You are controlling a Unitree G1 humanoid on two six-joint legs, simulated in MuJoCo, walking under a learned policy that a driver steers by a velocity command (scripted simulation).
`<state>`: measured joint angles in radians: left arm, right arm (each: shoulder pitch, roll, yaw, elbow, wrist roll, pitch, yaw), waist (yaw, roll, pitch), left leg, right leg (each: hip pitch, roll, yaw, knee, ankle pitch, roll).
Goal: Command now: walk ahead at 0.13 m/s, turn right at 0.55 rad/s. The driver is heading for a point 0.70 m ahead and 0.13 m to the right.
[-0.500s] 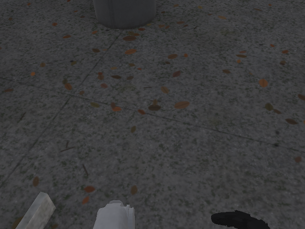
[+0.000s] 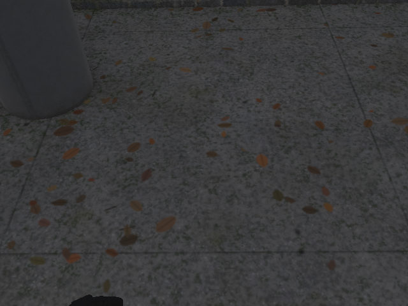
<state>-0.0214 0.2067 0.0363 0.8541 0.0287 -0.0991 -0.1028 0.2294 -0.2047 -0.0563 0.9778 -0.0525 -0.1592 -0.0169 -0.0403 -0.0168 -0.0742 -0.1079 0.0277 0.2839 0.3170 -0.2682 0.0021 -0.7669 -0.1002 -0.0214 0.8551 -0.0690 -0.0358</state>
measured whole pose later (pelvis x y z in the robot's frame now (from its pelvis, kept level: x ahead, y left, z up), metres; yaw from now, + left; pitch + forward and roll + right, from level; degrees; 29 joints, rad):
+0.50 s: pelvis +0.09 -0.02 -0.01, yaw -18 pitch +4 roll +0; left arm 0.15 0.25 0.09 0.75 0.00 0.03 0.05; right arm 0.11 -0.23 -0.07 0.80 0.00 -0.01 -0.08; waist 0.03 -0.02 0.00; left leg -0.53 0.00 -0.07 0.81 -0.32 -0.05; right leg -0.47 0.13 0.16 0.48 -0.07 -0.04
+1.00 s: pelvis +0.10 +0.00 -0.01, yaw -21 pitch -1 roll +1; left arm 0.17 0.19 0.05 0.78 0.01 0.03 0.01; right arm 0.22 -0.16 -0.02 0.79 -0.01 -0.03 -0.05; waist -0.03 -0.01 0.01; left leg -0.26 0.00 0.02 0.50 -0.22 0.00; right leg -0.23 -0.01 0.04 0.54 -0.30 0.01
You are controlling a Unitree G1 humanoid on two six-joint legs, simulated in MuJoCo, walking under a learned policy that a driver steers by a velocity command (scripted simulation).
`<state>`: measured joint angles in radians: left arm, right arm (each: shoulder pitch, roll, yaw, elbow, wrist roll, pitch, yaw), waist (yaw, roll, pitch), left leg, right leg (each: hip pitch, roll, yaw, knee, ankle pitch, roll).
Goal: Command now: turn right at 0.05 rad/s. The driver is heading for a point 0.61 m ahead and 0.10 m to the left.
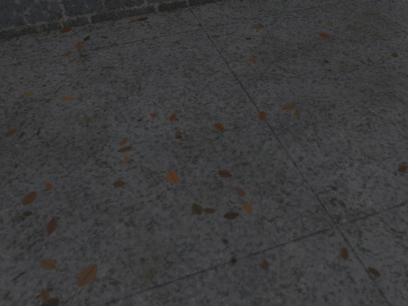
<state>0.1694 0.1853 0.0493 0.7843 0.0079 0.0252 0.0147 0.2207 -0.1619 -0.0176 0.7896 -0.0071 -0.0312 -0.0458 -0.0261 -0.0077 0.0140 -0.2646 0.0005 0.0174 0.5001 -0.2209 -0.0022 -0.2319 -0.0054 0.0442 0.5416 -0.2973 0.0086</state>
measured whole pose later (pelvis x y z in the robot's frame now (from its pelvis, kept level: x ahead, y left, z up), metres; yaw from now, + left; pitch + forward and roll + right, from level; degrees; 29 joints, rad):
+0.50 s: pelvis +0.01 -0.01 +0.00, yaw +0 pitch -2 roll +0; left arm 0.21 0.17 0.05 0.90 0.00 0.00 0.03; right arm 0.26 -0.16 -0.04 0.91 0.00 -0.04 -0.05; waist -0.02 -0.01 0.04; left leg -0.23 0.02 0.00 0.49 -0.23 -0.02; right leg -0.18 0.01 0.03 0.50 -0.29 0.00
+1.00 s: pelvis +0.02 +0.00 +0.01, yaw +0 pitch -2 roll +0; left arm 0.26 0.16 0.07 0.99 -0.01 0.01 0.04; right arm 0.28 -0.14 -0.03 1.01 0.00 -0.04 -0.05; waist -0.02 -0.02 0.04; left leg -0.19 0.02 0.01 0.44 -0.22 -0.01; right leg -0.14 0.01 0.03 0.45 -0.28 0.00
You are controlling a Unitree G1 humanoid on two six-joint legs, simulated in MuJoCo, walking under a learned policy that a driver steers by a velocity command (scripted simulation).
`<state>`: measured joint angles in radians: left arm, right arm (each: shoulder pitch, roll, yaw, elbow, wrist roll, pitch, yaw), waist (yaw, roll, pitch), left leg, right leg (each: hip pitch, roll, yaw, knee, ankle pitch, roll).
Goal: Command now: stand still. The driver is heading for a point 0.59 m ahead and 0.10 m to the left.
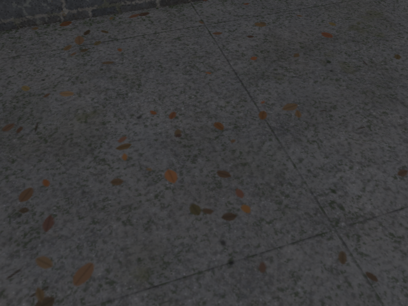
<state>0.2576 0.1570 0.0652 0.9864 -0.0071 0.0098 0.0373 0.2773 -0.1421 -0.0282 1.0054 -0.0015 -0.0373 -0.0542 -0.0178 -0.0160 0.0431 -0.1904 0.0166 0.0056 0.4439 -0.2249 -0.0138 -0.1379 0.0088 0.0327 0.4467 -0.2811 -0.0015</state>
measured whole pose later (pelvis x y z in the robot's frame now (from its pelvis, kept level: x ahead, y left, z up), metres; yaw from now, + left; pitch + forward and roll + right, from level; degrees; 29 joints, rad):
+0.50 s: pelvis +0.12 +0.04 +0.00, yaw +0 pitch +0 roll +0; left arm 0.14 0.24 0.09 0.86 -0.05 -0.09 -0.01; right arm 0.49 -0.15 -0.03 1.00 0.01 -0.09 0.00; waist -0.06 -0.03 0.00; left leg 0.06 -0.02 0.04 0.22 -0.29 0.03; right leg -0.60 -0.05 -0.02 1.07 -0.25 -0.05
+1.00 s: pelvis +0.41 -0.02 +0.00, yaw +6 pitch +0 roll -2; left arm 0.33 0.23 0.06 0.97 0.02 -0.11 -0.01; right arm 0.20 -0.26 -0.07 0.86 0.02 -0.05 -0.02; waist 0.04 0.04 0.00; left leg -0.74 0.12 -0.10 1.10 -0.11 0.05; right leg -0.11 0.06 -0.17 0.27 -0.17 -0.07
